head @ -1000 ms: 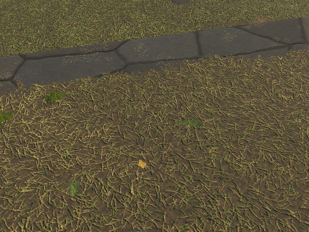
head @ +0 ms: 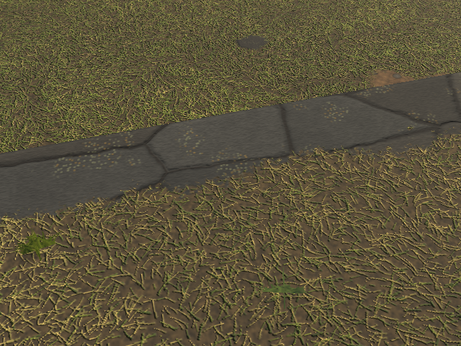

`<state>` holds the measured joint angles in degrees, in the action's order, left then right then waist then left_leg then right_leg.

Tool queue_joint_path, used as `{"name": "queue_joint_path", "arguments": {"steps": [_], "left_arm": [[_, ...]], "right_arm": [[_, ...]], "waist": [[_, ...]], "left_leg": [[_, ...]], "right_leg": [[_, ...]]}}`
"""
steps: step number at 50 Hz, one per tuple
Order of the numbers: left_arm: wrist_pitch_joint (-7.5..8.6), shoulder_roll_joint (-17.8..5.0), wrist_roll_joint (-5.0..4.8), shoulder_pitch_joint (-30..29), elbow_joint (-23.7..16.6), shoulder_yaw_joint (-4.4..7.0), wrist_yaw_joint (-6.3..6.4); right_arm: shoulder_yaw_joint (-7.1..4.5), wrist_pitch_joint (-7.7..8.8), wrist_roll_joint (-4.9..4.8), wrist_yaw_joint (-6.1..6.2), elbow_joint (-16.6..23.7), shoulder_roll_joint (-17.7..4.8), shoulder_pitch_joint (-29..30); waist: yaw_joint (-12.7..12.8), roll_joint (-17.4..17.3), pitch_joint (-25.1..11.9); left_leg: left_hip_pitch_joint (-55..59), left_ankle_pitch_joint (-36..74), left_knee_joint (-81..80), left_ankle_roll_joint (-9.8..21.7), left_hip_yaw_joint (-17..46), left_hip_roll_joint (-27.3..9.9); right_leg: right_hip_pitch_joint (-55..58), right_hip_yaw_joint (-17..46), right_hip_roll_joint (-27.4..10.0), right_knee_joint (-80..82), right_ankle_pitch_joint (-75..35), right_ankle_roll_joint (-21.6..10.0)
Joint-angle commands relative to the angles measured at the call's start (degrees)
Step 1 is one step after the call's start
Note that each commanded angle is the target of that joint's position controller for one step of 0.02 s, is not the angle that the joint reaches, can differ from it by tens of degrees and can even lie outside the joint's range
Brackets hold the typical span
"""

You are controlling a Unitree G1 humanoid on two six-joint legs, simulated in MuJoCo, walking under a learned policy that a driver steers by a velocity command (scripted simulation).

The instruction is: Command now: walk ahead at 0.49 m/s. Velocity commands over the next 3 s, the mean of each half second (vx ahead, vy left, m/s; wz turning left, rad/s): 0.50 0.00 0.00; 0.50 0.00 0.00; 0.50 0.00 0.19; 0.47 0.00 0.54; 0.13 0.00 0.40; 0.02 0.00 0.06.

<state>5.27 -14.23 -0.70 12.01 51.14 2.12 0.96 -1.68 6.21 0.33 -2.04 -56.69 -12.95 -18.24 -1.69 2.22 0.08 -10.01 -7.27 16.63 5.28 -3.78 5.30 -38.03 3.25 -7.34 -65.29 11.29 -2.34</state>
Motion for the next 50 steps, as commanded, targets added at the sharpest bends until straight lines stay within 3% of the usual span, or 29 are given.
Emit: {"name": "queue_joint_path", "arguments": {"steps": [1, 5, 10, 12, 13, 14, 15, 16, 17, 18, 19, 20, 21, 23, 26, 32, 37, 40, 41, 42, 43, 44, 45, 46, 47, 48, 50], "left_arm": [[-0.18, -2.6, 0.73, 2.0, -2.4, 0.78, 0.39], [0.5, -1.7, 0.18, -7.4, -4.9, 0.39, -0.35], [1.01, -2.5, -0.57, -14.4, -7.7, 0.15, -2.12], [1.53, -3.7, -0.58, -13.1, -8.1, 0.54, -2.7], [1.76, -4.8, -0.53, -10.0, -7.5, 1.07, -2.79], [1.91, -6.7, -0.43, -2.9, -5.4, 2.27, -2.63], [2.03, -10.8, -0.11, 8.7, -2.4, 3.85, -2.19], [1.56, -17.4, 0.84, 16.8, -0.8, 5.54, -2.04], [1.47, -13.2, 0.71, 17.8, -0.5, 4.32, -2.27], [1.6, -9.6, 0.41, 12.6, -1.3, 3.09, -2.27], [1.47, -7.5, 0.31, 6.8, -2.8, 2.32, -2.27], [1.39, -5.7, 0.48, 2.9, -3.4, 1.71, -2.56], [1.53, -4.3, 0.81, 1.1, -3.4, 1.26, -2.81], [1.77, -4.1, 0.98, 2.0, -2.1, 1.28, -3.08], [1.86, -6.3, 1.03, 5.2, -0.2, 1.89, -2.32], [0.95, -7.3, 0.35, 10.1, 2.0, 1.92, -0.87], [-0.12, -7.8, -0.17, 14.1, 4.6, 2.34, -0.44], [-0.87, -8.8, -0.33, 12.8, 4.9, 2.89, -0.09], [-1.11, -9.3, -0.28, 11.6, 4.6, 3.04, -0.07], [-1.45, -8.9, -0.12, 10.4, 4.4, 2.85, -0.09], [-1.52, -7.4, 0.43, 10.0, 3.5, 2.12, -0.13], [-0.53, -1.3, 0.71, 16.5, 2.8, 0.31, -0.79], [1.04, -1.0, 0.16, 16.4, 3.7, -0.01, -1.15], [2.06, -6.3, -1.51, 11.3, 2.2, 1.44, -1.42], [2.39, -7.4, -2.02, 6.7, 0.7, 1.63, -1.22], [2.13, -7.0, -1.25, 4.3, 0.3, 1.91, -0.76], [0.38, -4.8, -0.4, 6.7, 0.9, 2.28, -0.23]], "right_arm": [[-1.17, 1.04, -0.06, 1.12, 3.1, -7.5, 2.3], [-1.44, 0.28, -0.98, 2.01, 2.1, -9.1, -2.3], [-1.8, -0.93, -1.53, 2.17, 0.3, -9.7, -6.5], [-2.15, -1.54, -1.57, 2.3, 0.2, -10.4, -6.0], [-2.26, -1.86, -1.53, 2.33, 0.4, -10.8, -4.9], [-1.98, -2.18, -1.28, 2.31, 0.7, -10.2, -3.9], [-1.04, -2.18, -0.48, 2.27, 1.8, -8.0, -3.3], [0.98, -0.98, -0.25, 1.73, 2.9, -1.5, -9.1], [0.82, 0.64, -1.11, 1.44, 2.1, -3.0, -9.3], [-0.7, 1.49, -2.66, 1.22, 3.5, -8.8, -4.1], [-0.87, 1.63, -2.8, 1.41, 4.6, -9.3, -0.1], [-1.08, 1.29, -2.01, 1.78, 4.9, -8.5, 1.9], [-1.44, 0.46, -1.42, 2.06, 4.8, -7.8, 1.5], [-1.27, -1.05, -1.23, 2.18, 4.1, -5.1, -0.6], [-1.63, -1.73, -0.78, 2.44, 5.8, -5.2, 3.4], [-1.27, -1.15, -0.9, 1.68, 9.6, -3.6, 16.1], [-0.95, -0.53, -1.49, 0.24, 12.4, -3.9, 23.2], [-1.42, 0.07, -1.55, -0.57, 12.7, -5.4, 21.7], [-2.06, 0.21, -1.49, -0.53, 11.9, -6.7, 18.3], [-3.26, 0.23, -1.38, -0.28, 9.6, -8.5, 10.7], [-4.7, 0.16, -1.12, 0.21, 6.6, -11.9, -0.1], [-6.13, -0.22, -0.01, 0.6, 5.0, -17.6, -8.4], [-4.99, -0.44, -0.62, 0.49, 4.8, -14.5, -8.6], [-3.94, -0.29, -1.11, 0.47, 5.3, -11.4, -4.1], [-3.25, -0.3, -1.07, 0.54, 6.7, -9.2, 1.4], [-2.64, -0.18, -0.54, 0.25, 7.2, -7.3, 5.5], [-2.0, 0.25, 0.22, -0.15, 6.9, -5.1, 8.0]], "waist": [[2.7, -4.4, 3.2], [-0.7, -4.4, 3.1], [-2.8, -5.1, 4.7], [-1.3, -5.9, 3.9], [0.8, -6.5, 2.3], [4.5, -6.1, -1.7], [8.9, -3.3, -9.9], [8.3, 10.7, -18.6], [8.5, 12.9, -22.4], [7.5, 8.7, -14.0], [5.8, 4.6, -9.0], [4.1, 1.2, -5.1], [2.2, 1.8, -3.2], [0.6, 2.4, -2.0], [0.7, 0.9, 0.2], [4.1, 1.2, 2.9], [5.8, 1.3, 5.6], [3.7, 2.2, 4.0], [1.6, 3.1, 1.7], [-2.4, 2.9, -2.6], [-6.6, 0.7, -9.9], [-5.3, -11.8, -19.1], [-5.2, -16.6, -23.7], [-4.7, -13.2, -15.6], [-3.1, -9.2, -9.2], [-1.1, -5.2, -4.6], [2.4, -7.3, -2.4]], "left_leg": [[-6.3, 4.0, -11.8, 9.8, 11.8, -15.9], [-0.9, 4.9, -10.9, 7.3, 9.2, -15.1], [8.4, 3.4, -6.8, 6.5, 10.2, -18.7], [10.9, 6.3, -3.7, 5.6, 11.0, -20.1], [11.0, 12.9, -0.2, 4.8, 10.5, -19.7], [10.0, 22.4, 8.3, 3.5, 8.2, -17.1], [2.2, 21.3, 23.6, 1.5, 5.0, -13.6], [-22.2, 0.3, 47.4, -3.1, 0.5, -4.1], [-30.9, -24.1, 57.1, -2.7, 9.3, -2.3], [-35.9, -20.9, 60.8, -1.3, 10.7, -6.0], [-34.9, -15.2, 59.1, -0.9, 8.9, -9.3], [-32.6, -11.1, 55.3, -1.2, 7.9, -11.3], [-29.1, -8.2, 51.8, -1.4, 8.1, -13.1], [-25.4, -5.6, 49.2, -2.2, 7.2, -13.4], [-30.2, 0.3, 42.8, -3.5, 6.9, -13.8], [-30.2, 13.7, 22.8, -4.1, 4.7, -11.7], [-31.9, 10.6, 15.5, -2.7, 4.5, -10.5], [-26.6, 4.5, 13.1, -0.6, 3.3, -8.9], [-20.4, 3.1, 12.7, 0.2, 1.7, -7.1], [-9.9, 3.3, 11.9, 1.6, 0.0, -4.9], [7.0, 4.9, 13.7, 4.1, 4.0, -8.5], [31.2, -2.4, 11.7, 12.8, 28.8, -23.7], [34.5, -7.5, 1.7, 15.0, 46.3, -28.3], [27.7, -10.3, 0.6, 11.8, 39.8, -26.4], [18.3, -7.7, -0.6, 9.7, 31.2, -24.5], [9.0, -3.4, -2.9, 8.6, 25.1, -22.1], [-0.2, 0.4, -6.5, 7.3, 18.2, -18.5]], "right_leg": [[-1.1, 0.1, -2.4, 8.0, -9.2, 1.6], [0.5, -2.1, 0.2, 24.6, -17.6, 2.0], [0.4, -2.4, 1.8, 33.4, -12.5, 1.0], [3.6, -2.9, 2.8, 35.7, -7.8, -0.6], [8.6, -4.1, 4.2, 36.9, -6.1, -1.6], [18.0, -5.7, 6.1, 38.1, -5.6, -3.0], [34.8, -0.7, 1.7, 36.5, -7.1, -6.1], [58.6, 23.8, -12.9, 39.5, -0.9, -15.0], [61.6, 39.4, -16.2, 47.7, 3.7, -17.2], [54.7, 31.7, -14.4, 48.2, 4.0, -13.9], [46.2, 23.1, -12.2, 49.1, -0.2, -12.0], [38.5, 17.3, -9.6, 51.4, -4.3, -11.0], [33.4, 12.9, -7.3, 53.5, -6.7, -9.9], [28.8, 8.5, -5.3, 56.1, -10.9, -10.2], [29.6, 5.0, -5.1, 57.6, -17.7, -10.9], [32.4, 0.4, -3.6, 59.3, -14.8, -8.9], [40.9, 0.7, -6.9, 56.6, -14.4, -8.6], [44.0, 0.7, -8.2, 52.0, -22.4, -7.3], [43.7, 0.0, -7.6, 48.1, -31.5, -6.7], [41.9, -2.0, -5.2, 39.4, -39.6, -5.4], [33.1, -4.2, -2.0, 25.5, -35.0, -3.6], [9.0, -6.6, 7.0, 1.5, -11.4, 0.8], [-0.1, 1.6, 10.8, -9.3, 20.6, 0.8], [-5.5, 3.9, 7.0, -13.6, 18.6, -0.5], [-5.7, 1.8, 3.6, -11.9, 13.3, -1.3], [-3.2, 0.7, 1.2, -8.0, 8.6, -1.2], [3.9, 1.1, -1.4, -2.6, 4.0, -1.1]]}}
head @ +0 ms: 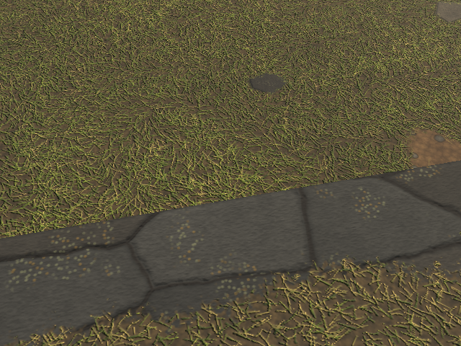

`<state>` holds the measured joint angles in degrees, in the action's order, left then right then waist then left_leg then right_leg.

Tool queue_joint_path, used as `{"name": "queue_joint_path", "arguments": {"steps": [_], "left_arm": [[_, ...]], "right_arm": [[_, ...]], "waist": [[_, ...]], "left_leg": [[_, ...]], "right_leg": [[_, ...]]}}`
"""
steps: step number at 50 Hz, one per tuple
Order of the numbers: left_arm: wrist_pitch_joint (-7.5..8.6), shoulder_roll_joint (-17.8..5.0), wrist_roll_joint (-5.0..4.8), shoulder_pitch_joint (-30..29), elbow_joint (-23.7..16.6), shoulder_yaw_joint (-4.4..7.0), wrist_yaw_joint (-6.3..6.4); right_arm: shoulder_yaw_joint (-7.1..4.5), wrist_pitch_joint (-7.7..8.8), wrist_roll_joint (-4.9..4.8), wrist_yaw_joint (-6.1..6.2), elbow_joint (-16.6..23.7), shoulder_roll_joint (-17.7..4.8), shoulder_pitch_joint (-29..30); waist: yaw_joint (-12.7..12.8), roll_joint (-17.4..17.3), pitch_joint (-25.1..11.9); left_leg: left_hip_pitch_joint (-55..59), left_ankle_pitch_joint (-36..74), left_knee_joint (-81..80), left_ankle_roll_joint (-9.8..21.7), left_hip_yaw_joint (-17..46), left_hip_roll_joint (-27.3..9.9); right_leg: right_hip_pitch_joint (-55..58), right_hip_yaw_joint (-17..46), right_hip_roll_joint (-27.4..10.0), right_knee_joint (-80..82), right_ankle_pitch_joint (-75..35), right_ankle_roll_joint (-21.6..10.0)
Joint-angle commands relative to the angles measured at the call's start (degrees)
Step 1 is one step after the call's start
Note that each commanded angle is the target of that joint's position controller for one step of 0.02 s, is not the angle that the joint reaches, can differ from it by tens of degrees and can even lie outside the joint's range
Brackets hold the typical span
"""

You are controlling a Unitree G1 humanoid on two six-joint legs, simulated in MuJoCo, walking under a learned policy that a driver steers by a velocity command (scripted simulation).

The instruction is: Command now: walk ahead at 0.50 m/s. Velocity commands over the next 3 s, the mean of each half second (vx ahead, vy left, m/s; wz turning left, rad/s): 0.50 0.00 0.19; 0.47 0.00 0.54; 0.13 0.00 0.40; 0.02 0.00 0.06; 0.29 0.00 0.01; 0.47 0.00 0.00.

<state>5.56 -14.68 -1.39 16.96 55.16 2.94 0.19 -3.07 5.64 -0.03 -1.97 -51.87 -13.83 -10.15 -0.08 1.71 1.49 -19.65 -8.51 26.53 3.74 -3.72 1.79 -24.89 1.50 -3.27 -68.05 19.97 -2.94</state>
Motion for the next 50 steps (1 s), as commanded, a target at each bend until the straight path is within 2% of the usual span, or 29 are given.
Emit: {"name": "queue_joint_path", "arguments": {"steps": [1, 4, 7, 10, 14, 17, 18, 19, 20, 21, 22, 23, 24, 25, 26, 27, 28, 30, 32, 34, 37, 40, 44, 45, 46, 47, 48, 49, 50], "left_arm": [[-0.58, -3.0, 0.37, 2.8, -2.7, 1.36, 0.63], [-1.29, -3.4, 0.89, -1.5, -4.5, 1.75, 0.95], [-0.99, -2.8, 1.19, -7.6, -6.4, 1.75, 0.64], [-0.56, -1.9, 1.02, -14.2, -8.3, 1.34, 0.1], [0.3, -2.0, 0.5, -20.9, -10.6, 0.89, -1.07], [1.25, -3.8, 0.25, -20.5, -11.3, 1.23, -1.87], [-0.32, -0.4, 7.74, -14.0, -8.5, -0.69, -1.59], [-0.85, -3.8, 7.2, -11.8, -8.4, 0.68, -1.53], [-0.51, -7.9, 5.1, -8.2, -7.7, 1.91, -1.4], [-0.02, -10.7, 4.78, 0.3, -6.2, 2.11, -1.18], [-0.02, -10.0, 4.32, 12.6, -3.4, 1.22, -0.66], [0.63, -6.8, 5.96, 15.0, -0.9, 1.0, 0.12], [1.07, -6.4, 4.89, 7.7, -1.4, 0.88, 0.34], [0.89, -3.7, 4.47, 3.0, -2.2, 0.11, 0.85], [0.86, -0.5, 4.31, 1.5, -2.1, -1.01, 1.22], [0.83, 2.0, 4.72, -0.8, -2.9, -1.69, 1.56], [0.97, 3.1, 5.12, -1.3, -3.2, -1.91, 1.9], [1.7, 2.1, 5.76, -0.2, -2.7, -1.38, 1.92], [2.33, 2.1, 7.0, 2.4, -1.4, -1.42, 1.51], [2.68, 1.6, 7.37, 5.8, 0.2, -1.46, 0.88], [3.04, 0.1, 7.01, 7.7, 1.0, -1.41, -0.36], [3.42, -1.8, 6.8, 8.6, 1.5, -1.12, -1.17], [2.0, -3.8, 5.8, 12.1, 2.6, 0.17, -0.35], [1.5, -4.8, 5.53, 11.9, 2.3, 0.8, 0.13], [1.14, -5.9, 5.22, 11.4, 1.8, 1.4, 0.65], [0.93, -6.9, 5.04, 10.5, 1.2, 1.8, 1.09], [1.13, -6.3, 5.81, 11.8, 1.1, 1.55, 0.78], [1.95, -0.1, 6.23, 14.3, -2.4, -0.45, 0.39], [2.2, -0.5, 5.96, 9.4, -6.1, -0.7, -1.43]], "right_arm": [[-0.7, 0.97, 0.47, -0.2, 1.5, -4.5, -0.9], [-1.27, 1.16, 0.43, 0.78, -0.2, -7.1, -4.2], [-1.2, 0.59, 0.14, 1.78, -1.3, -7.4, -7.2], [-1.13, 0.21, -0.44, 2.09, -2.4, -7.6, -10.6], [-1.46, -0.75, -1.07, 2.44, -3.8, -8.3, -14.4], [-2.01, -1.45, -1.33, 2.96, -4.1, -8.9, -14.2], [0.81, 0.37, 8.17, -1.28, -7.1, -2.3, -17.8], [-0.38, 1.07, 6.26, -2.73, -6.3, -4.2, -14.8], [-1.01, 1.6, 5.06, -3.48, -5.6, -6.7, -13.9], [0.21, 2.14, 4.78, -3.38, -4.0, -2.0, -17.9], [2.05, 2.98, 5.52, -4.09, -2.8, 2.5, -23.5], [0.15, 2.5, 4.05, -4.05, -2.4, -3.3, -11.2], [-0.38, 2.38, 3.4, -2.78, -2.4, -4.0, -8.9], [-0.64, 2.13, 3.56, -1.37, -3.2, -4.1, -10.4], [0.13, 1.8, 4.47, -0.77, -3.1, -1.2, -10.2], [0.74, 1.34, 5.03, -0.8, -2.9, 1.2, -9.1], [0.81, 0.9, 4.84, -1.05, -3.2, 2.5, -10.0], [0.93, 0.54, 3.84, -2.43, -3.1, 2.9, -8.7], [1.08, 0.29, 3.51, -3.59, -1.9, 2.5, -5.5], [1.58, -0.26, 3.37, -3.98, -0.5, 2.9, -1.5], [1.77, -1.37, 3.61, -3.67, 1.4, 2.0, 2.5], [1.38, -2.19, 3.45, -2.92, 3.1, 0.6, 5.2], [0.99, -2.3, 3.6, -2.5, 4.9, -0.1, 9.9], [0.64, -1.95, 3.42, -2.39, 5.3, -0.6, 10.5], [0.09, -1.33, 2.78, -2.26, 5.4, -1.7, 9.7], [-0.75, -0.45, 1.65, -1.92, 4.8, -3.7, 6.6], [-2.28, 0.59, 1.18, -0.81, 4.0, -7.0, 0.9], [-3.56, 0.62, 1.68, 1.0, 2.7, -11.4, -10.7], [-3.42, -0.71, 2.83, 2.17, -0.3, -13.3, -24.1]], "waist": [[1.3, -6.8, -3.3], [1.1, -5.1, -0.7], [-0.4, -4.6, 0.1], [-2.6, -4.7, 1.6], [-4.5, -4.6, 3.4], [-2.8, -6.1, 2.6], [-0.2, -7.6, -1.0], [2.5, -6.0, -0.5], [4.3, -2.9, -6.0], [5.1, 6.4, -19.5], [7.1, 17.9, -31.0], [11.3, 8.6, -13.3], [7.5, 6.6, -3.0], [4.4, 4.6, -1.7], [2.2, 3.3, -2.2], [0.8, 1.9, -1.4], [0.0, 1.4, -1.7], [-0.1, 1.6, -0.1], [0.4, 1.2, 0.9], [1.1, 0.7, 1.4], [1.5, 1.3, 2.4], [1.1, 1.8, 3.4], [2.4, 1.7, 4.4], [2.1, 2.0, 4.0], [1.0, 2.5, 2.5], [-1.0, 2.4, 0.2], [-2.6, 1.5, -5.1], [-4.3, -7.5, -20.3], [-7.5, -10.5, -33.8]], "left_leg": [[7.6, 3.4, -17.6, 9.3, 16.1, -14.3], [7.8, 9.0, -19.7, 10.2, 12.8, -14.2], [11.0, 11.5, -20.0, 9.0, 10.2, -13.4], [12.0, 10.4, -20.1, 7.9, 8.8, -12.1], [17.0, 8.8, -16.9, 8.1, 11.1, -13.6], [19.1, 10.3, -12.5, 7.2, 13.9, -15.6], [23.1, 16.1, -11.9, 9.0, 15.1, -16.7], [21.6, 22.4, -8.0, 7.8, 13.7, -14.8], [15.6, 24.4, -0.4, 5.3, 11.4, -9.8], [3.1, 10.5, 15.9, 1.8, 8.3, -1.6], [-16.8, -25.8, 32.0, -1.2, 7.3, 6.1], [-28.2, -23.4, 43.8, 1.2, 12.3, 1.3], [-28.6, -17.2, 46.0, 2.9, 11.8, -2.2], [-23.9, -13.5, 44.6, 3.5, 11.1, -5.3], [-19.6, -9.6, 42.6, 4.1, 11.8, -7.3], [-17.3, -7.3, 42.2, 3.7, 11.4, -8.5], [-16.3, -6.3, 40.8, 3.4, 11.1, -8.6], [-17.6, -2.4, 37.4, 2.5, 9.9, -9.1], [-20.2, 3.9, 31.9, 1.5, 8.6, -10.1], [-20.6, 9.0, 25.2, 0.5, 7.1, -10.5], [-17.7, 13.7, 18.8, 0.4, 4.8, -8.9], [-18.9, 12.3, 14.8, 0.8, 5.1, -8.2], [-20.9, 3.2, 9.1, 1.3, 3.2, -6.1], [-19.3, 0.8, 7.3, 1.3, 1.9, -4.8], [-15.0, 0.5, 5.3, 1.9, 0.1, -2.6], [-7.0, 5.8, 1.7, 3.4, -2.3, 0.6], [7.3, 15.6, 4.4, 6.6, -1.9, 2.7], [36.6, 31.1, 8.9, 18.2, 15.1, -8.0], [51.9, 39.3, -1.8, 27.1, 39.6, -20.7]], "right_leg": [[-8.1, 2.3, -5.6, 1.4, -5.5, -0.2], [-13.1, 1.9, -6.1, 8.2, -11.9, 1.4], [-16.5, 1.3, -5.7, 18.2, -20.5, 2.3], [-14.4, -0.2, -3.7, 28.1, -26.2, 2.5], [-14.0, -0.3, -1.5, 36.0, -24.2, 3.0], [-8.9, 0.6, -0.4, 40.0, -19.9, 2.1], [-4.2, 1.8, -1.7, 39.1, -20.9, 0.5], [1.9, -1.5, -0.1, 41.9, -19.1, -1.4], [16.7, -3.1, 0.8, 39.3, -20.5, -4.1], [40.9, 5.0, -7.2, 34.9, -29.4, -13.1], [62.6, 33.3, -21.6, 46.3, -13.3, -24.3], [50.1, 36.0, -18.6, 53.4, 6.9, -15.2], [35.7, 28.0, -17.8, 56.0, 12.1, -10.8], [27.8, 22.4, -17.2, 57.7, 6.6, -10.5], [23.3, 17.3, -16.4, 58.8, -2.1, -10.1], [20.2, 13.1, -15.8, 60.4, -8.2, -10.1], [19.8, 9.4, -15.0, 61.7, -12.2, -10.0], [19.0, 1.4, -13.2, 63.5, -18.3, -10.1], [19.6, -4.4, -12.9, 64.0, -25.0, -10.5], [19.7, -8.6, -12.9, 63.8, -30.5, -10.8], [18.4, -12.7, -12.2, 63.1, -33.6, -10.3], [24.1, -13.7, -14.1, 61.6, -36.4, -9.8], [35.9, -15.1, -15.9, 58.6, -39.2, -8.6], [37.6, -16.0, -15.8, 56.4, -45.0, -8.1], [37.6, -17.6, -15.1, 52.3, -53.9, -7.0], [35.2, -19.7, -13.3, 46.2, -60.8, -5.2], [27.3, -20.2, -11.0, 37.1, -60.4, -1.9], [6.3, -19.2, -5.5, 19.1, -41.4, 4.6], [-3.5, -11.7, 3.1, 1.8, 16.7, 7.9]]}}
Over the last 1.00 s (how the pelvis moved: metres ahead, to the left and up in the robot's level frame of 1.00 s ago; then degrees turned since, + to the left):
0.55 -0.01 -0.01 1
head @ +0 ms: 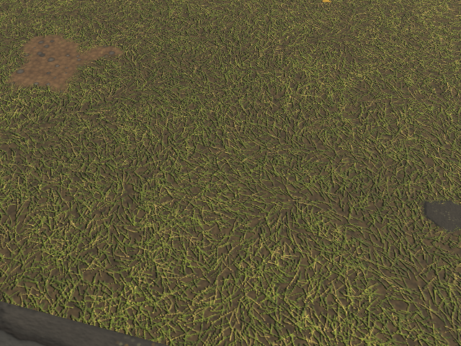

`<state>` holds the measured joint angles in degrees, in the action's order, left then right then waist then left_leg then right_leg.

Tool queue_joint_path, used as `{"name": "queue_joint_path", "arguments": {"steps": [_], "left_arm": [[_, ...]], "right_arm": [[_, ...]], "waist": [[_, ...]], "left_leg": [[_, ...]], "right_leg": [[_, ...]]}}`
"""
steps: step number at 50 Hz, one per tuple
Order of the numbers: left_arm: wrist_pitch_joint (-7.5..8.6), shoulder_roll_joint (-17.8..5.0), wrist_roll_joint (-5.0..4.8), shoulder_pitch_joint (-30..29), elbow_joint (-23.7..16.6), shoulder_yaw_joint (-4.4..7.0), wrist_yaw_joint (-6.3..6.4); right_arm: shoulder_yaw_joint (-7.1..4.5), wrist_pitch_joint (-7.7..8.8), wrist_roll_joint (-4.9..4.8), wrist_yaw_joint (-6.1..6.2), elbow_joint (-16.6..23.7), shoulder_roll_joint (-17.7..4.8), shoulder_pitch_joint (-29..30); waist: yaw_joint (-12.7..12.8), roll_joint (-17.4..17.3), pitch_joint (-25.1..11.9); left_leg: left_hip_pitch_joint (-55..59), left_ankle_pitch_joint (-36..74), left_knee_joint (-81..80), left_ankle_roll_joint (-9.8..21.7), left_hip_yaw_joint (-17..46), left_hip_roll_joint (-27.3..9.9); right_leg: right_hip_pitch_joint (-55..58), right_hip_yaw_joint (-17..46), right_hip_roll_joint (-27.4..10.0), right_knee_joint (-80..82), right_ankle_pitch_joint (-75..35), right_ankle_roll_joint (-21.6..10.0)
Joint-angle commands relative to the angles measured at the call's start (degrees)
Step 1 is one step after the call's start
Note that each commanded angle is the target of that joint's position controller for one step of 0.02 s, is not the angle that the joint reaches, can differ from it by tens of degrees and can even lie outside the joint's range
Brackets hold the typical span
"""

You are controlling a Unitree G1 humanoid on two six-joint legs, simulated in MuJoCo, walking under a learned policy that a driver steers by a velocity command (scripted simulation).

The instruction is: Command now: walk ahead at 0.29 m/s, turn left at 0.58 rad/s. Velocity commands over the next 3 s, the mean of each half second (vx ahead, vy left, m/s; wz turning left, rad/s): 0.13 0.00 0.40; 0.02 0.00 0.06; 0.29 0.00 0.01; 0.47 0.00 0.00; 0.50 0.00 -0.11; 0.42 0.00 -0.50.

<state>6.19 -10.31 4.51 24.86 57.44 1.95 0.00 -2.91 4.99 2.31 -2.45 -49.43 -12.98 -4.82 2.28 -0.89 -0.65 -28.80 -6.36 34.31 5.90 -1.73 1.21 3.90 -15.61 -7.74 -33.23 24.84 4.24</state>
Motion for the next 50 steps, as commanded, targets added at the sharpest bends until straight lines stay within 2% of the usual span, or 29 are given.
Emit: {"name": "queue_joint_path", "arguments": {"steps": [1, 2, 3, 4, 5, 6, 8, 9, 11, 13, 14, 18, 21, 23, 24, 25, 26, 27, 28, 29, 30, 31, 33, 34, 36, 39, 41, 44, 50], "left_arm": [[1.07, -6.3, -2.34, -10.6, -11.2, 0.53, -2.63], [1.04, -7.4, -1.85, -15.5, -12.2, 0.77, -2.18], [0.68, -10.4, -0.81, -12.0, -11.6, 1.9, -0.51], [0.4, -9.0, -0.37, -8.7, -10.8, 1.8, 0.64], [0.24, -5.1, -0.09, -7.1, -10.9, 1.01, 1.59], [-0.06, -4.4, -0.53, -6.5, -11.1, 0.84, 1.95], [-1.2, -5.8, -1.92, -5.2, -10.7, 1.02, 1.46], [-1.85, -6.8, -2.3, -5.0, -10.3, 1.15, 1.11], [-2.87, -7.3, -2.05, -7.4, -10.4, 1.13, 0.59], [-3.77, -8.1, -1.21, -11.3, -10.7, 1.1, 0.22], [-3.9, -8.3, -0.8, -13.1, -11.1, 1.1, 0.03], [-3.26, -9.0, -1.4, -17.1, -11.2, 1.03, 0.2], [-2.44, -9.4, -2.24, -18.5, -11.5, 0.84, 0.53], [-1.69, -8.8, -3.78, -17.8, -11.2, 0.4, 0.32], [-0.94, -9.1, -4.71, -17.3, -11.6, 0.3, 0.28], [-0.09, -11.2, -5.24, -15.6, -12.4, 0.59, 0.28], [0.83, -13.8, -5.75, -15.6, -12.5, 0.36, -0.7], [0.83, -10.4, -4.88, -16.3, -11.9, -0.35, -2.54], [0.47, -10.4, -5.51, -16.6, -11.6, -0.31, -4.11], [0.21, -9.7, -6.35, -19.3, -12.0, -0.71, -6.0], [-0.18, -9.6, -6.53, -21.0, -12.2, -0.73, -7.59], [-0.3, -9.6, -6.22, -21.3, -12.3, -0.47, -8.21], [0.21, -12.4, -4.93, -20.8, -13.0, 0.77, -7.4], [0.44, -12.6, -4.53, -20.6, -13.2, 1.06, -6.78], [0.82, -12.0, -4.88, -21.4, -13.9, 1.2, -5.54], [0.67, -10.6, -5.57, -21.7, -14.2, 1.03, -5.9], [0.48, -10.8, -5.18, -21.8, -14.4, 1.26, -6.29], [0.34, -11.5, -4.67, -22.1, -14.7, 1.72, -6.08], [0.33, -11.9, -4.58, -23.0, -15.1, 1.78, -5.75]], "right_arm": [[-5.24, 1.65, 1.75, 2.96, -5.7, -15.7, -30.1], [-6.34, 2.74, 0.1, 3.19, -4.6, -15.8, -24.1], [-5.56, 2.79, -0.98, 3.21, -3.3, -12.5, -17.6], [-4.25, 2.91, -1.65, 2.86, -2.5, -8.5, -13.2], [-3.42, 2.6, -1.57, 1.94, -1.3, -7.1, -11.2], [-3.21, 2.35, -0.85, 1.26, -0.5, -6.3, -10.6], [-4.09, 2.93, -0.27, 0.0, 1.8, -9.8, -8.2], [-4.4, 3.35, -0.17, -0.44, 2.9, -11.0, -7.0], [-4.36, 3.93, 0.12, -0.75, 3.3, -10.7, -9.0], [-3.89, 3.86, -0.09, -0.82, 3.4, -9.3, -11.3], [-3.85, 3.49, -0.2, -0.61, 3.9, -9.4, -12.4], [-3.75, 2.44, -0.95, -0.55, 4.4, -9.9, -14.6], [-3.36, 1.86, -1.84, -0.61, 5.3, -10.5, -13.2], [-2.38, 1.23, -2.56, -1.18, 5.5, -9.3, -11.0], [-1.79, 0.92, -2.62, -1.58, 5.5, -8.7, -10.4], [-1.09, 0.48, -2.66, -1.73, 5.5, -7.1, -11.6], [0.19, 0.31, -2.7, -1.79, 5.4, -3.2, -18.4], [-0.63, -0.25, -1.88, -1.52, 3.9, -5.1, -17.8], [-1.07, -1.51, -1.7, -0.99, 3.8, -6.6, -15.3], [-0.96, -2.52, -2.18, -0.65, 2.5, -6.1, -16.6], [-0.7, -3.04, -2.75, -0.67, 2.2, -5.7, -16.7], [-0.68, -3.06, -2.92, -0.86, 2.7, -6.4, -15.2], [-1.42, -2.45, -2.45, -0.92, 3.2, -9.3, -13.0], [-1.54, -2.28, -2.42, -0.64, 3.3, -9.5, -11.7], [-1.05, -2.06, -2.5, 0.08, 4.4, -8.0, -8.3], [-0.65, -2.36, -2.63, 0.27, 3.8, -7.2, -9.8], [-0.68, -2.43, -2.58, 0.0, 3.3, -7.9, -10.2], [-0.63, -2.38, -2.51, -0.16, 3.4, -8.7, -9.2], [-0.28, -2.83, -2.39, -0.11, 3.0, -9.1, -8.7]], "waist": [[-13.4, -0.4, -18.3], [-12.0, -0.8, -7.8], [-7.3, -2.3, -6.9], [-3.8, -2.2, -4.3], [-0.7, -2.5, -2.7], [0.6, -1.2, -2.8], [1.9, -1.3, -4.1], [2.0, -1.5, -3.9], [0.6, -2.2, -3.6], [-1.2, -2.5, -2.8], [-2.3, -1.9, -2.7], [-5.4, -2.9, -2.7], [-6.0, -3.3, -3.4], [-3.8, -1.5, -3.7], [-2.9, -1.5, -5.1], [-2.5, 0.4, -9.4], [-5.6, 10.4, -15.5], [-5.0, 7.7, -10.5], [-4.8, 4.6, -7.2], [-6.6, 2.7, -4.8], [-7.1, 4.5, -2.7], [-6.6, 4.5, -1.1], [-4.6, 3.1, -1.7], [-3.7, 3.1, -2.4], [-3.0, 2.8, -3.6], [-3.7, 3.0, -3.4], [-3.6, 2.8, -3.2], [-3.2, 2.6, -3.4], [-3.3, 2.2, -2.4]], "left_leg": [[56.7, 39.6, -11.7, 19.7, 36.6, -20.8], [43.7, 38.3, -12.4, 16.2, 27.4, -18.3], [33.8, 36.8, -13.6, 15.9, 22.8, -15.7], [23.6, 34.3, -16.5, 14.8, 20.3, -13.7], [14.2, 33.4, -18.9, 14.6, 19.5, -12.7], [11.6, 32.0, -20.8, 14.5, 19.2, -12.1], [8.2, 30.0, -21.7, 13.4, 16.9, -10.4], [6.2, 29.0, -21.5, 12.6, 15.4, -9.7], [6.0, 26.5, -20.8, 11.1, 15.6, -9.6], [8.9, 20.3, -20.2, 10.6, 17.9, -11.1], [11.5, 18.0, -19.5, 10.7, 19.6, -11.8], [18.0, 10.9, -17.3, 10.8, 22.3, -13.5], [20.1, 10.3, -15.4, 10.2, 23.7, -13.6], [18.3, 12.2, -12.8, 7.9, 23.0, -11.6], [17.1, 13.8, -11.7, 6.1, 22.7, -9.8], [16.9, 11.0, -8.6, 2.6, 20.3, -6.6], [11.4, -3.6, -3.2, -5.0, 11.6, 1.1], [6.6, -18.4, -2.3, -9.0, 9.5, 1.2], [9.0, -17.7, -2.7, -10.4, 8.5, -0.6], [13.5, -11.7, -6.9, -11.3, 7.8, -2.1], [16.0, -7.3, -9.6, -11.2, 7.8, -2.0], [15.5, -5.8, -10.0, -10.1, 7.4, -1.4], [11.8, -5.9, -10.0, -6.3, 7.2, -0.5], [10.8, -5.5, -10.6, -5.9, 7.1, -0.6], [10.7, -4.6, -10.5, -6.8, 7.3, -1.1], [11.4, -3.6, -10.8, -7.8, 7.2, -1.8], [11.1, -2.7, -11.4, -7.7, 7.0, -1.8], [10.6, -2.3, -11.7, -7.4, 6.9, -1.9], [11.0, -3.9, -12.3, -7.4, 6.8, -2.4]], "right_leg": [[-44.9, 16.2, 7.2, -39.9, 13.6, -1.3], [-47.3, 19.4, 3.0, -39.8, 13.2, -2.3], [-41.6, 19.7, 0.4, -38.3, 13.2, -2.4], [-36.2, 20.0, -0.9, -34.3, 9.1, -2.8], [-29.9, 19.4, -0.4, -31.7, 6.1, -3.0], [-28.2, 18.8, 0.9, -30.3, 2.8, -2.9], [-26.7, 17.0, 3.1, -28.0, -4.1, -2.1], [-26.4, 16.2, 3.5, -26.5, -7.3, -1.3], [-27.3, 16.2, 2.9, -23.6, -11.6, 0.3], [-30.7, 17.6, 1.1, -18.5, -14.1, 0.4], [-32.7, 18.2, 1.0, -15.8, -14.5, 0.5], [-34.1, 17.0, 1.8, -6.7, -12.9, -0.2], [-30.8, 15.3, 3.4, -0.1, -11.5, -1.1], [-23.4, 14.2, 4.3, 9.5, -21.7, -3.3], [-18.3, 14.1, 4.2, 12.2, -27.5, -5.2], [-11.8, 17.3, 0.1, 12.4, -41.1, -10.1], [-1.6, 28.8, -10.1, 12.4, -55.3, -21.5], [-3.9, 32.1, -12.0, 11.8, -50.2, -22.2], [-9.1, 28.6, -8.8, 11.4, -40.9, -18.0], [-14.7, 24.9, -4.5, 10.8, -32.3, -13.1], [-18.6, 22.9, -1.5, 10.8, -25.2, -10.1], [-20.3, 21.7, -0.2, 11.2, -21.4, -8.5], [-16.0, 19.3, 1.2, 10.4, -20.0, -8.6], [-13.5, 19.6, 0.8, 10.0, -21.3, -9.5], [-11.1, 20.6, -0.2, 9.6, -24.4, -10.5], [-10.0, 20.7, -0.1, 8.9, -27.6, -10.4], [-8.9, 19.4, 1.2, 8.1, -29.1, -9.5], [-7.5, 18.6, 2.2, 7.3, -30.4, -8.7], [-8.0, 18.5, 3.4, 7.9, -27.1, -7.6]]}}
Over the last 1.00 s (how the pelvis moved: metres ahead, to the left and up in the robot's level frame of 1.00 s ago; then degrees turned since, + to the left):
0.52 0.05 -0.02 25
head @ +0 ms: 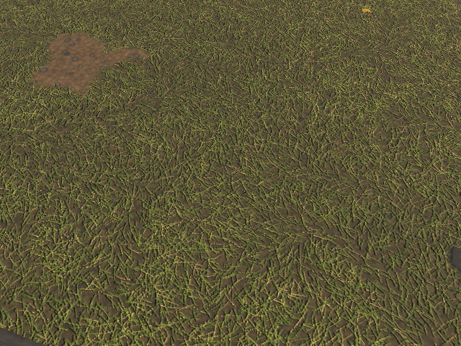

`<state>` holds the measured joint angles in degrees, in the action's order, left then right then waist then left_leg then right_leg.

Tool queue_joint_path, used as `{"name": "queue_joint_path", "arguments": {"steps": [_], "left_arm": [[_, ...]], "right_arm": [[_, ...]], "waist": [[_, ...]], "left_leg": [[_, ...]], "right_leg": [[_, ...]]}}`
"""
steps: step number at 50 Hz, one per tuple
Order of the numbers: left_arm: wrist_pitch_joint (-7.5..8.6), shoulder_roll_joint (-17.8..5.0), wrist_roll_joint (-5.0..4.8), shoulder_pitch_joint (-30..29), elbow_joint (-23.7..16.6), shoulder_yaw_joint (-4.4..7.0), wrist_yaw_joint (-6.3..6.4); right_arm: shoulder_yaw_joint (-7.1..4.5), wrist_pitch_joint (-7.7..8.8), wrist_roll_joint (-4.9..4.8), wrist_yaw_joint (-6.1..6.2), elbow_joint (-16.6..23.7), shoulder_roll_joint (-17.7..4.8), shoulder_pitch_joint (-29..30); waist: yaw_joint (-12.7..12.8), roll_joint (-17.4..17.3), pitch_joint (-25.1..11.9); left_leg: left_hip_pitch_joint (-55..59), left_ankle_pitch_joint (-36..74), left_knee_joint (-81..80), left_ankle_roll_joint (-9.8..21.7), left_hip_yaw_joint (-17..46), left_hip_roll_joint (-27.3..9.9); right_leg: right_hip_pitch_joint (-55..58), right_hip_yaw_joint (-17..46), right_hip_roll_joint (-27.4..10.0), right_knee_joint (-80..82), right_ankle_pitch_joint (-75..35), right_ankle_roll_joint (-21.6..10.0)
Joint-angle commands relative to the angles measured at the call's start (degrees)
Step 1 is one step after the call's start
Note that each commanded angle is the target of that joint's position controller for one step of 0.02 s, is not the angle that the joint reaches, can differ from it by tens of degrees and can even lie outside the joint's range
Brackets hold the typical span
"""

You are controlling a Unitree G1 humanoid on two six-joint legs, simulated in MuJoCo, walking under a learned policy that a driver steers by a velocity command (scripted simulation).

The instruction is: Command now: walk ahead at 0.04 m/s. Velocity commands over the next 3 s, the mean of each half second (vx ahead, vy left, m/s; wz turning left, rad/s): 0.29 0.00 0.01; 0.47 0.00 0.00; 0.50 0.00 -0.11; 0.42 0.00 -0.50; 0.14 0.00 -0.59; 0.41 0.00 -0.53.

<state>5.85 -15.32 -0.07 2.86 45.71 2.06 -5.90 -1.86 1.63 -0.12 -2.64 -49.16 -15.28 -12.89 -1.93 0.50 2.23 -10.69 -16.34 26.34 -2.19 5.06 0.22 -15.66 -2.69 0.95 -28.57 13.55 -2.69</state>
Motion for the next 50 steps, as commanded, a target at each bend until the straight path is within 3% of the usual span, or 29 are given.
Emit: {"name": "queue_joint_path", "arguments": {"steps": [1, 4, 7, 9, 11, 14, 17, 18, 19, 20, 22, 26, 28, 30, 32, 33, 35, 36, 38, 41, 42, 43, 44, 45, 46, 47, 48, 49, 50], "left_arm": [[0.51, -6.5, -0.08, -0.2, -2.8, 1.51, 0.15], [0.18, -11.3, 1.45, 5.3, -1.1, 3.82, 2.25], [1.31, -8.0, 1.31, 11.4, -0.2, 3.03, 6.37], [2.05, -4.9, 2.25, 11.7, -0.8, 1.74, 8.18], [1.83, -5.4, 2.32, 10.0, -1.4, 1.65, 9.09], [-0.32, -9.8, 2.54, 6.9, -1.2, 2.63, 7.65], [-0.93, -7.3, 3.98, 8.2, 1.0, 1.87, 5.43], [-0.31, -3.2, 4.61, 9.3, 1.6, 0.75, 4.96], [1.1, -0.3, 4.33, 7.3, -2.1, 0.13, 4.18], [1.66, -2.8, 3.67, 4.8, -0.8, 0.76, 4.47], [1.43, -5.2, 3.69, 8.3, 1.7, 1.51, 5.75], [0.58, -0.2, 3.91, 6.0, 0.4, 0.32, 4.28], [0.59, 1.4, 4.95, 9.8, 1.2, -0.42, 1.93], [0.63, 0.4, 5.69, 6.3, -1.6, -0.36, 1.64], [0.4, 0.7, 4.93, 1.5, -3.6, -0.76, 3.14], [0.28, 1.5, 4.54, 0.4, -3.7, -1.0, 3.57], [-1.03, 3.9, 4.57, -0.7, -4.6, -2.16, 3.17], [-1.45, 3.5, 4.84, -0.8, -5.7, -2.16, 2.89], [-2.24, 0.0, 5.45, -1.2, -6.7, -1.36, 2.97], [-3.61, 0.5, 6.21, -8.5, -8.7, -2.11, 2.72], [-3.87, 0.7, 6.1, -9.2, -8.3, -2.24, 2.57], [-3.84, 0.6, 6.02, -7.8, -7.3, -2.36, 2.51], [-2.22, -2.2, -6.3, -8.7, -6.9, -0.35, 1.75], [-1.22, -3.2, -5.91, -2.7, -4.9, 0.0, 1.65], [-1.21, -3.3, -4.91, 7.6, -1.1, 0.65, 2.2], [-1.23, -5.7, -3.29, 20.9, 3.4, 2.28, 2.86], [-1.21, -7.9, -0.55, 35.3, 8.3, 1.91, 2.72], [-0.75, -9.7, -0.56, 37.3, 8.8, 2.75, 2.92], [-1.86, -8.3, -0.95, 35.6, 8.9, 2.67, 3.64]], "right_arm": [[-1.19, 0.32, 0.08, -0.01, 2.0, -6.6, -1.7], [-1.81, 0.1, 2.22, 1.22, 2.9, -8.1, -1.0], [-0.65, 1.98, 3.59, 3.36, 5.5, -4.1, 3.8], [-0.39, 3.1, 4.44, 3.95, 6.3, -3.1, 4.7], [-0.59, 3.51, 5.26, 3.41, 5.9, -3.2, 2.3], [-0.3, 4.6, 3.38, 1.24, 4.6, -1.7, 0.1], [-1.0, 6.48, 3.09, 0.25, 3.1, -4.8, -7.7], [-2.07, 7.23, 4.41, 0.97, 1.8, -8.4, -15.0], [-2.66, 7.72, 4.27, 1.73, 2.4, -11.5, -18.4], [-1.9, 7.69, 4.29, 2.15, 1.9, -7.5, -17.3], [-0.7, 6.69, 3.62, 2.39, 3.4, -3.1, -11.2], [0.43, 5.41, 4.85, 2.6, 3.6, -1.0, -10.7], [0.4, 4.75, 7.26, 2.62, 2.7, -0.9, -12.6], [0.73, 5.47, 6.26, 2.42, 2.2, -0.5, -15.3], [1.25, 6.06, 5.65, 3.37, -3.7, 1.0, -24.0], [1.26, 6.19, 4.72, 3.36, -4.2, 0.5, -24.5], [2.32, 5.03, 6.04, 1.72, -5.2, 2.1, -25.6], [3.08, 4.84, 6.32, 1.08, -5.4, 3.1, -25.5], [3.41, 5.59, 5.29, 1.0, -5.2, 3.3, -25.4], [3.57, 5.83, 3.44, 3.41, -8.3, 2.1, -33.6], [3.86, 5.29, 3.86, 3.76, -9.4, 2.4, -34.7], [3.8, 4.72, 3.21, 3.86, -9.4, 1.5, -34.1], [-0.01, 1.95, -2.71, 6.22, -8.0, -4.2, -22.5], [0.28, 1.02, -2.15, 6.84, -7.8, -3.9, -23.7], [-0.09, 0.6, -1.32, 6.55, -9.8, -2.4, -24.6], [0.49, 1.54, -1.1, 5.45, -10.7, 0.2, -24.5], [1.07, 2.56, -1.52, 4.44, -12.5, 4.9, -28.2], [1.58, 4.71, -4.9, 3.35, -9.8, 2.2, -30.8], [0.26, 6.02, -5.17, 2.92, -6.6, -1.6, -25.2]], "waist": [[0.9, 0.9, -4.8], [3.5, 3.3, -0.3], [6.8, 6.6, 0.8], [6.5, 7.3, 0.1], [4.3, 4.3, 1.1], [1.2, 3.0, 3.0], [-2.2, 1.7, 0.1], [-4.7, -4.6, -1.9], [-5.6, -15.4, -1.8], [-6.7, -8.3, 4.3], [-2.9, -4.1, 4.4], [-0.2, -3.5, 3.8], [0.5, -3.8, 3.6], [-0.7, -2.9, 3.2], [-3.8, -1.9, 4.5], [-4.6, -1.6, 3.5], [-4.5, -2.8, 4.7], [-3.8, -2.8, 5.5], [-3.6, -0.3, 7.2], [-8.0, 0.0, 10.1], [-8.5, 0.0, 10.6], [-8.1, 0.2, 10.5], [-5.7, -0.2, 14.5], [-4.4, 2.8, 7.9], [-0.7, 1.9, 1.3], [5.8, 8.4, -6.0], [9.5, 19.0, -16.1], [10.8, 20.2, -27.7], [12.5, 16.2, -31.1]], "left_leg": [[-6.9, 2.4, -5.2, 0.7, 0.1, -1.6], [-11.6, -11.7, -1.0, 2.4, -1.8, 0.2], [-19.2, -9.9, 10.7, 3.2, -3.6, -2.5], [-19.5, -14.6, 20.5, 4.6, -2.8, -3.7], [-15.2, -13.6, 17.4, 5.6, -5.6, -3.2], [1.3, 3.3, 2.3, 6.1, -9.7, -0.3], [16.6, 6.5, -2.0, 8.0, -6.3, -1.5], [21.8, 6.5, -5.7, 12.6, 3.2, -8.9], [25.5, 3.9, -14.8, 24.6, 29.1, -22.4], [24.0, -8.5, -18.5, 22.1, 26.4, -21.7], [21.6, -9.8, -19.2, 17.5, 17.2, -17.7], [11.7, 10.7, -20.4, 15.8, 3.3, -12.4], [5.4, 17.9, -16.0, 16.0, -0.4, -10.7], [7.0, 18.6, -12.8, 17.1, -0.5, -9.6], [24.1, 14.0, -7.5, 16.9, 4.7, -14.5], [20.5, 12.1, -6.4, 15.9, 1.5, -10.7], [4.1, 8.1, -2.8, 15.1, -1.0, -7.6], [-4.3, 5.9, -2.5, 15.3, -0.3, -7.7], [-3.9, 4.4, 0.7, 14.9, 1.9, -8.2], [10.1, 3.2, 6.3, 12.7, 6.1, -8.3], [10.1, 2.8, 7.7, 12.0, 6.6, -8.5], [9.9, 2.1, 8.7, 11.3, 6.7, -7.7], [5.3, 10.6, 17.9, 10.4, 5.8, -8.1], [8.0, 18.0, 26.0, 10.0, 4.4, -6.9], [0.6, 15.1, 38.6, 9.4, 3.5, -6.8], [-8.2, 5.4, 55.7, 6.2, -0.9, -1.0], [-30.3, -37.7, 86.2, 2.2, -3.9, 7.1], [-44.1, -35.0, 96.7, 1.7, 6.3, 5.3], [-50.4, -31.7, 95.1, 1.0, 6.3, 1.4]], "right_leg": [[11.2, 6.0, -5.3, 4.9, -8.6, -0.4], [10.3, 13.0, -8.9, 12.7, 22.3, -6.3], [15.6, 28.3, -20.9, 19.5, 25.8, -15.2], [14.7, 26.9, -20.8, 22.0, 20.3, -14.1], [11.9, 19.2, -16.6, 22.4, 16.9, -11.3], [1.3, 11.3, -12.2, 19.6, 15.3, -10.3], [-6.4, 10.5, -11.1, 9.6, 13.4, -10.6], [-10.3, 7.3, -6.2, -4.7, 12.3, -6.9], [-23.3, 5.1, 1.9, -18.0, 17.0, -3.0], [-30.3, 11.4, -0.7, -24.4, 16.1, -4.1], [-30.5, 8.7, -3.1, -30.9, 9.1, -4.0], [-21.7, 4.3, -5.3, -25.4, -2.3, -1.4], [-17.6, 3.6, -4.9, -29.8, -10.4, -0.4], [-22.3, 3.5, -4.8, -25.5, -15.7, 0.1], [-40.2, 11.6, -8.9, -12.1, -26.9, 1.8], [-35.8, 8.9, -8.0, -4.7, -34.8, 2.0], [-22.0, 5.1, -7.9, -2.6, -47.2, 0.6], [-15.6, 4.4, -7.7, -5.3, -48.6, -0.3], [-15.8, 4.9, -8.1, -4.1, -43.8, -0.6], [-24.0, 5.8, -9.5, 6.0, -36.2, 0.1], [-22.1, 6.4, -10.6, 7.4, -38.1, -0.4], [-19.0, 6.5, -11.2, 9.8, -38.4, -0.5], [-20.1, 8.7, -8.3, 9.7, -34.3, 0.9], [-13.9, 6.1, -6.9, 10.9, -36.9, 1.2], [3.2, 5.9, -8.1, 11.5, -42.6, 0.3], [21.3, 2.8, -8.1, 11.0, -53.1, 0.2], [49.2, 5.9, -15.7, -7.6, -79.2, -4.8], [63.3, 17.0, -22.9, -18.7, -77.0, -13.4], [61.8, 20.6, -23.4, -12.6, -63.1, -16.4]]}}
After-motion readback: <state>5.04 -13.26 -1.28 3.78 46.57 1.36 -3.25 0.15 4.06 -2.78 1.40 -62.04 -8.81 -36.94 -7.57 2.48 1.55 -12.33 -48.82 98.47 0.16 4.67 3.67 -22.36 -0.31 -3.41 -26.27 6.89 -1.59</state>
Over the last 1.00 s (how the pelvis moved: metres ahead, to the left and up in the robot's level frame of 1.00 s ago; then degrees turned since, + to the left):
0.16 -0.06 0.02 10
